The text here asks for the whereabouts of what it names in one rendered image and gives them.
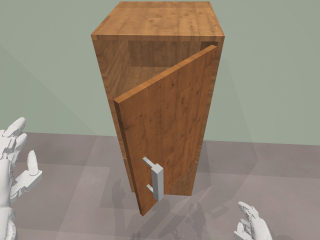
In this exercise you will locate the robot right hand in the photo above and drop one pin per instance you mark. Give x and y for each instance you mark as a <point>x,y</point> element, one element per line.
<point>257,229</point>

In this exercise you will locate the robot left forearm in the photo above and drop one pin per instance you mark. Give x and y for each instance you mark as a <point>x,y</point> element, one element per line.
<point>8,230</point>

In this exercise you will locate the robot left hand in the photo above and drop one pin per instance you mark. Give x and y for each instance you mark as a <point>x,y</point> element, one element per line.
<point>10,146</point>

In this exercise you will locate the cupboard door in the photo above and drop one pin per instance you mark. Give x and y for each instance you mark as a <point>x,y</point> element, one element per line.
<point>161,119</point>

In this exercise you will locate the handle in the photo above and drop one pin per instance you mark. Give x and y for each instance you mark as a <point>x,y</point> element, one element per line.
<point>157,173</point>

